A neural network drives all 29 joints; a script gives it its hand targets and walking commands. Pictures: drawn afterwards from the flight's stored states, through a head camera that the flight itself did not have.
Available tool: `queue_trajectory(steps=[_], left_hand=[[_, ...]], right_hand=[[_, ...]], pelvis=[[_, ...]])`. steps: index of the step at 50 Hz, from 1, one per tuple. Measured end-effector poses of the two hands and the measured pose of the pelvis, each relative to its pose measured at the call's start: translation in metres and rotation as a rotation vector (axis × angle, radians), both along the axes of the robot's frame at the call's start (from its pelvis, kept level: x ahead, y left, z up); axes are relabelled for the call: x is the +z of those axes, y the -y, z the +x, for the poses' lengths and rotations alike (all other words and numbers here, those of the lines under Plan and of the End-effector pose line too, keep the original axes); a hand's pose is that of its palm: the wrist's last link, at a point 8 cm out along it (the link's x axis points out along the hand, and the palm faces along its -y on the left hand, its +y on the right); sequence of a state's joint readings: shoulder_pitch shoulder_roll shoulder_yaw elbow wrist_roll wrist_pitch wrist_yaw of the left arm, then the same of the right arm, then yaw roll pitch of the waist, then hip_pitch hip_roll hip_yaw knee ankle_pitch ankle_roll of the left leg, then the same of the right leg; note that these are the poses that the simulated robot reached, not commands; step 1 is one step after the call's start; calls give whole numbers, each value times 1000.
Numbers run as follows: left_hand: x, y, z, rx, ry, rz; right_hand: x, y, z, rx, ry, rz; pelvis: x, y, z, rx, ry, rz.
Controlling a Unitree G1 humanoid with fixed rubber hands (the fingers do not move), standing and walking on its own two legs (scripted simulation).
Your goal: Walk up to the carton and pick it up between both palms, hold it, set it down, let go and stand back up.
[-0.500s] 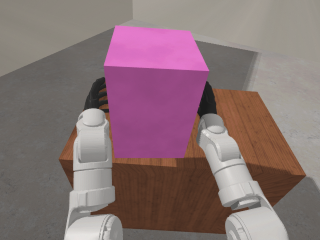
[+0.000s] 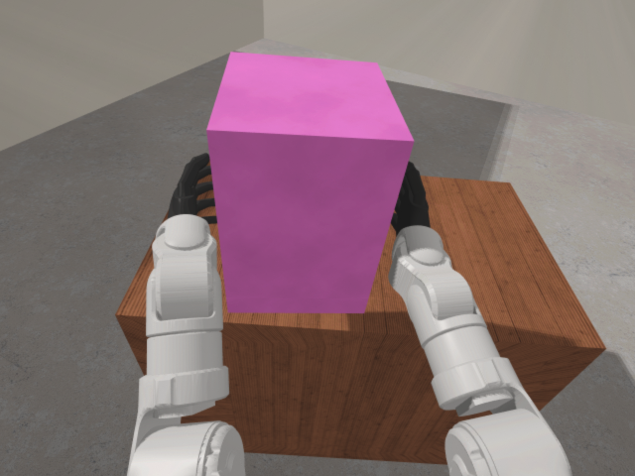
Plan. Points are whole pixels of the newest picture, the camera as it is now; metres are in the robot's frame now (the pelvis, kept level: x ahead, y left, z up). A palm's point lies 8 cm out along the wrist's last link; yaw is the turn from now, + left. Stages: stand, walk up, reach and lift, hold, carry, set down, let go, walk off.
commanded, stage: hold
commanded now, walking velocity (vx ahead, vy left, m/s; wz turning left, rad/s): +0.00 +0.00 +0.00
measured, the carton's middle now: (301, 189) +0.41 +0.01 +0.19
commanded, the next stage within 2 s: none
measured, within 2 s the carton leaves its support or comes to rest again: neither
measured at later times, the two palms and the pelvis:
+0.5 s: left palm (184, 223) +0.37 +0.15 +0.18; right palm (404, 222) +0.37 -0.11 +0.17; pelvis +0.01 +0.00 +0.00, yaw +1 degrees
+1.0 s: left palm (190, 223) +0.37 +0.14 +0.18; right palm (411, 226) +0.36 -0.12 +0.18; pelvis -0.01 +0.00 +0.00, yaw +0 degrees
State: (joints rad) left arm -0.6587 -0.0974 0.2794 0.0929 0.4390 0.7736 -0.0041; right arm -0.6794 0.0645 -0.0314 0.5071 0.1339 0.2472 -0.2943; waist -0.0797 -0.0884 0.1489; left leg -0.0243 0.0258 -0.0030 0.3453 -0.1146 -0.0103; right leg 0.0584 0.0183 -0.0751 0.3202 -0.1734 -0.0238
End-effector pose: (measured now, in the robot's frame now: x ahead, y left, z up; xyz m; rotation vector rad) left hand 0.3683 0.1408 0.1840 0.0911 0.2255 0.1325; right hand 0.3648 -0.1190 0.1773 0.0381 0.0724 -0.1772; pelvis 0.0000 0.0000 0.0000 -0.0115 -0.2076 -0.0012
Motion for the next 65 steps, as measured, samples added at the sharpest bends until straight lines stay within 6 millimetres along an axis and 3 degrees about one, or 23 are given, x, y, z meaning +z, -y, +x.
queue_trajectory(steps=[16, 33, 43, 65], left_hand=[[-5, -7, 3, 12, -7, 0], [2, -1, -3, -4, 21, 14], [-3, 1, -4, -3, -10, 10], [-2, 1, 2, -1, -3, -8]], right_hand=[[-3, -7, 7, 15, 0, 0], [5, -1, -2, 5, 31, -2], [-2, 1, -4, -1, 1, 6], [3, 1, 2, -1, 9, -12]], pelvis=[[0, -1, 5, 19, 4, -2], [0, -4, 2, 4, 8, -5], [0, -2, -5, -3, 0, -1], [0, 3, -1, 2, -7, 1]])
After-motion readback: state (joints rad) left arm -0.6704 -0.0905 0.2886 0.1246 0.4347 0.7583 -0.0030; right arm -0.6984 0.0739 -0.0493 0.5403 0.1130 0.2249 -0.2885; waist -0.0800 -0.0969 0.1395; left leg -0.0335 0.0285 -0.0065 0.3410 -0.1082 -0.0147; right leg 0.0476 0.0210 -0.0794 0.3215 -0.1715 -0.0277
